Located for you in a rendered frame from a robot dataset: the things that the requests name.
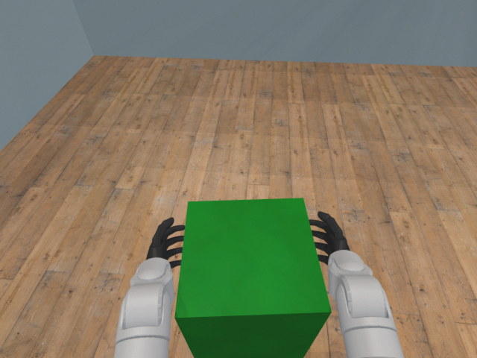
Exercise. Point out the right robot hand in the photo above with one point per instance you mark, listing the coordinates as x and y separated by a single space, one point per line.
333 236

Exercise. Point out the left robot hand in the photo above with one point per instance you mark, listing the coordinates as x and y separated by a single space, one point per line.
160 243

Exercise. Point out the robot right forearm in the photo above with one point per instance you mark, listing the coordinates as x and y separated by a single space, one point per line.
364 313

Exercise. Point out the carton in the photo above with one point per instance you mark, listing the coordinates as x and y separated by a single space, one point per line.
250 282

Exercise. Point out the robot left forearm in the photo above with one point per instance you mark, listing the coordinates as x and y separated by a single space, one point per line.
144 327

